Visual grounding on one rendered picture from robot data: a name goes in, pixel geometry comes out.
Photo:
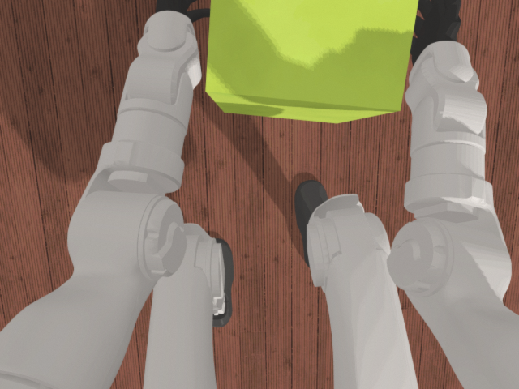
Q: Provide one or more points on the carton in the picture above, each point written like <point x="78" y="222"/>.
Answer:
<point x="313" y="60"/>

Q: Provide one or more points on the robot right foot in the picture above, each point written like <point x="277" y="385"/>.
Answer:
<point x="308" y="196"/>

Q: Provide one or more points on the left robot hand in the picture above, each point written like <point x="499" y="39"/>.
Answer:
<point x="181" y="6"/>

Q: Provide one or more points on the robot foot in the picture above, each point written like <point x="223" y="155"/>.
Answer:
<point x="220" y="320"/>
<point x="308" y="196"/>

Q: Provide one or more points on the left robot forearm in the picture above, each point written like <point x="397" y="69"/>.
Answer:
<point x="144" y="155"/>

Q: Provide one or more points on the robot left foot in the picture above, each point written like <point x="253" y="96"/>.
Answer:
<point x="220" y="320"/>

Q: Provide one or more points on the right robot hand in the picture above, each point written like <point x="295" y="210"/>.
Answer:
<point x="441" y="23"/>

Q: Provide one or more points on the right robot upper arm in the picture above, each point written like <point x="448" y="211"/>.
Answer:
<point x="456" y="277"/>

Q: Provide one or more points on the left robot upper arm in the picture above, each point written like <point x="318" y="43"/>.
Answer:
<point x="76" y="337"/>

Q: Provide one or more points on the right robot forearm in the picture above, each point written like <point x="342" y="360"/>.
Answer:
<point x="448" y="140"/>

